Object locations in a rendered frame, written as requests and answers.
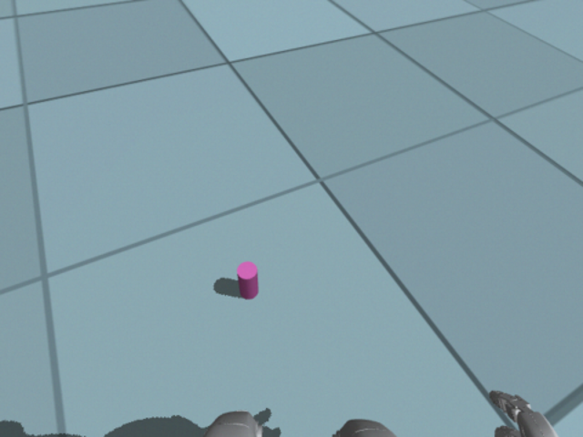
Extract can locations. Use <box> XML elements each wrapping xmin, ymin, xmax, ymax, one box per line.
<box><xmin>237</xmin><ymin>261</ymin><xmax>259</xmax><ymax>300</ymax></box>

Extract right robot hand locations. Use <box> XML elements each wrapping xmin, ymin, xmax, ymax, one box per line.
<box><xmin>489</xmin><ymin>391</ymin><xmax>558</xmax><ymax>437</ymax></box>

